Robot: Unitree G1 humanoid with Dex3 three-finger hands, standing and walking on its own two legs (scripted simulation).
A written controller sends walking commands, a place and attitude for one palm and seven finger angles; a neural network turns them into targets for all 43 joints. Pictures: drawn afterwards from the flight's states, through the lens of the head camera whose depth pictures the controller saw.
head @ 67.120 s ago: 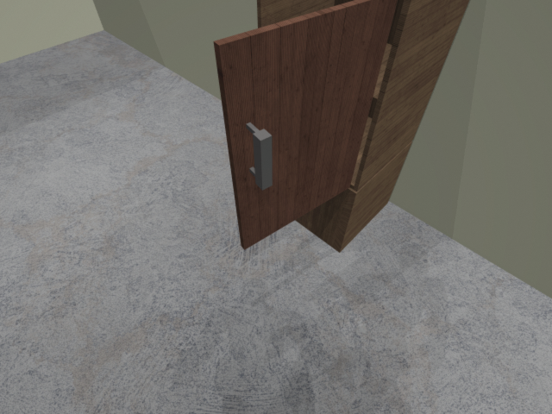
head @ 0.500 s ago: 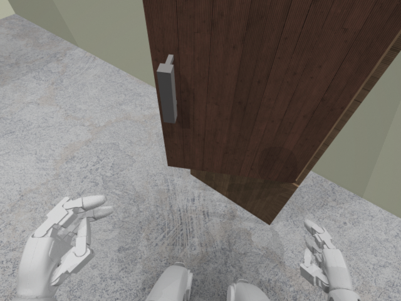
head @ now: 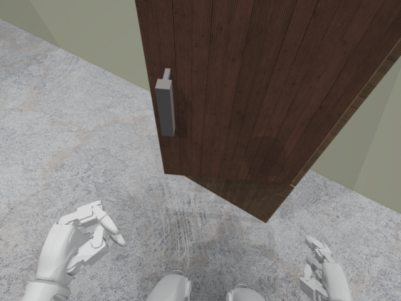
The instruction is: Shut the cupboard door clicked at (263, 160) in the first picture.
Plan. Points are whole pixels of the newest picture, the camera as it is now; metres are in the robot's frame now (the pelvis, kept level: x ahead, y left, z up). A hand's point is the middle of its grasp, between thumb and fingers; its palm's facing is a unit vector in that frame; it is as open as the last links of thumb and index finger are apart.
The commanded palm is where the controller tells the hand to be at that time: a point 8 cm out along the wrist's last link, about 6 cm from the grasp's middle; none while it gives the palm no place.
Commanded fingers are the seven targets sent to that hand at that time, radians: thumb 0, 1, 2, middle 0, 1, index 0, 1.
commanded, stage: raise the hand and make a fist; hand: left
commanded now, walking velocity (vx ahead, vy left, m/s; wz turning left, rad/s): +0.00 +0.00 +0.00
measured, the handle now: (168, 103) +0.49 +0.12 +0.10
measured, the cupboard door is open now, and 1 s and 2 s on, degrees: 27 27 27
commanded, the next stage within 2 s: bring the fist close to the handle in 0.84 s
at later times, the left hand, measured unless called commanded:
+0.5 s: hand (81, 219) +0.22 +0.20 +0.11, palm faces +0.04 -1.00 -0.05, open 3.1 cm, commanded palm +0.19 +0.25 +0.10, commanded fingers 0.00 0.90 0.90 -1.30 -1.50 -1.30 -1.50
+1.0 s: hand (112, 223) +0.23 +0.16 +0.09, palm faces -0.01 -1.00 -0.03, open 3.2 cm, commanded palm +0.22 +0.22 +0.10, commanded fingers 0.00 0.90 0.90 -1.30 -1.50 -1.30 -1.50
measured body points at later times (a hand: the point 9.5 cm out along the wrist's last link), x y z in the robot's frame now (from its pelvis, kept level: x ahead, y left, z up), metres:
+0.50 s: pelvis +0.00 +0.01 +0.03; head +0.03 +0.01 +0.48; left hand +0.21 +0.26 +0.12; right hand +0.17 -0.22 -0.04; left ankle +0.03 +0.07 -0.65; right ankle +0.00 -0.11 -0.65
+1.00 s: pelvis +0.01 -0.02 +0.03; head +0.05 -0.02 +0.47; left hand +0.22 +0.22 +0.10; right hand +0.19 -0.25 -0.05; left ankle +0.03 +0.06 -0.65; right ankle +0.00 -0.11 -0.65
